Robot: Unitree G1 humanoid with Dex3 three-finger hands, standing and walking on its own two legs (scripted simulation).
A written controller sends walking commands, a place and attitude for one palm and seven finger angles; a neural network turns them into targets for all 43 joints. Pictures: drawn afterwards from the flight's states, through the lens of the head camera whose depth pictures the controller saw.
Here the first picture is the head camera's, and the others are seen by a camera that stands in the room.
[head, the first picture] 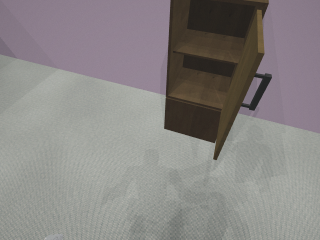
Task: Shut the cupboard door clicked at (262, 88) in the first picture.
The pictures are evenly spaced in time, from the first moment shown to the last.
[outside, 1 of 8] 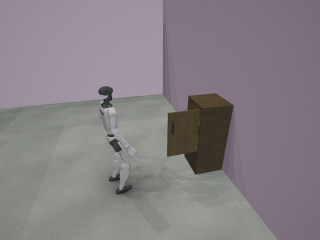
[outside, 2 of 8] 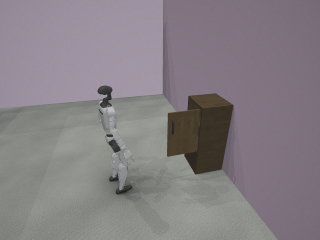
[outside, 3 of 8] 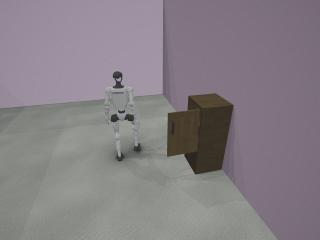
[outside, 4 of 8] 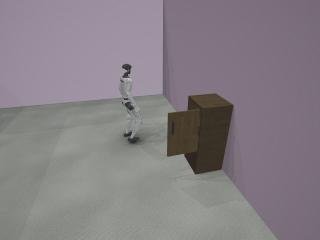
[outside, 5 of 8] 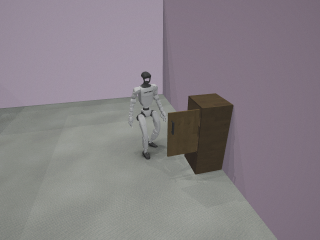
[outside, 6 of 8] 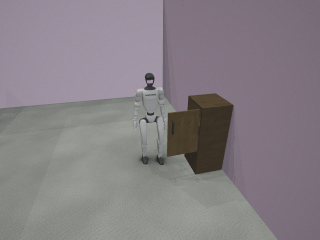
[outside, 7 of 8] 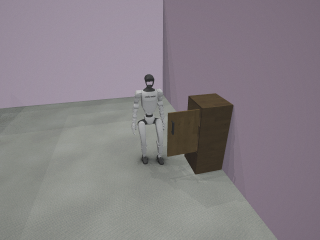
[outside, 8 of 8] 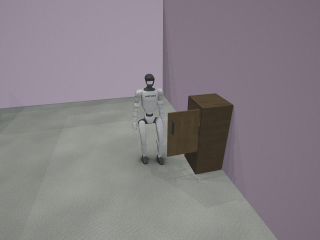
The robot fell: no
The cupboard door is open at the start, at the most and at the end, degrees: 91 91 91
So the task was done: no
